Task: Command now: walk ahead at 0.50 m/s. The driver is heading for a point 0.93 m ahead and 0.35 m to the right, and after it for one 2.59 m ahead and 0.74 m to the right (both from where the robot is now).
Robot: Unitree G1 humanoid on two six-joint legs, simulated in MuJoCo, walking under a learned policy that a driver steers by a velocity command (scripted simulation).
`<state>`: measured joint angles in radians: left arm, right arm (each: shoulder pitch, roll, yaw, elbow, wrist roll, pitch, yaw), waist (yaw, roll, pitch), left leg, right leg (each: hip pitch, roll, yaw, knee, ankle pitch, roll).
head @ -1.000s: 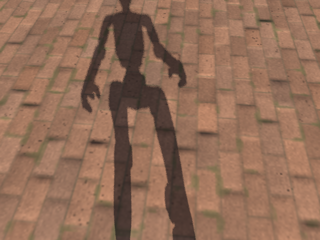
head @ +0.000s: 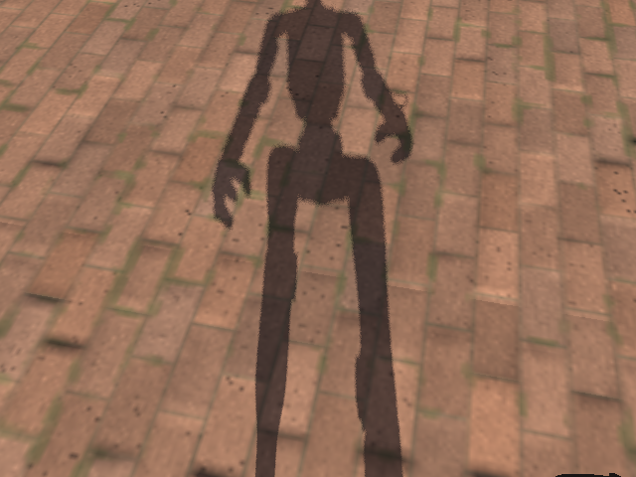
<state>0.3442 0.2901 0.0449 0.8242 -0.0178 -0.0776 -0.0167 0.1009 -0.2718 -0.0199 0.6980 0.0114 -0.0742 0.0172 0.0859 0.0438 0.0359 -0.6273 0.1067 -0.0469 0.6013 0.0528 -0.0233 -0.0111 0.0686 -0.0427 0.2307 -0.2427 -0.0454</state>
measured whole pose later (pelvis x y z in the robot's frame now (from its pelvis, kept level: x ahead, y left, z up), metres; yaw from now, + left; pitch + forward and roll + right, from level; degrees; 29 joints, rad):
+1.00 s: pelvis +0.54 -0.07 +0.00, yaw -28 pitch +2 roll +1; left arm 0.34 0.29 0.06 0.71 -0.02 -0.04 0.01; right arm 0.04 -0.29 -0.05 0.70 -0.01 -0.09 0.01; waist 0.07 0.04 0.04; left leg -0.65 0.07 -0.11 0.64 0.02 -0.07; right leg -0.13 0.12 0.14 0.35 -0.24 -0.10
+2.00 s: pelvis +0.94 -0.41 +0.00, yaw -38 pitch +0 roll -2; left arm 0.33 0.26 0.07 0.81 0.01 -0.09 0.01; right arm 0.16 -0.29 -0.06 0.80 0.02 -0.03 0.03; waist 0.05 0.05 0.03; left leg -0.68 0.11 -0.04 0.81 0.01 -0.01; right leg 0.02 0.03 -0.21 0.22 -0.25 -0.03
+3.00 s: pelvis +1.45 -0.66 +0.00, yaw -2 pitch +1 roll -2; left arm 0.32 0.28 0.07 0.85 0.00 -0.09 0.00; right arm 0.16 -0.31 -0.07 0.63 0.02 -0.02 0.02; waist 0.08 0.04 0.04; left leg -0.70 0.10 -0.06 0.85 -0.07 -0.01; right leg -0.03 0.02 -0.15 0.25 -0.24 -0.02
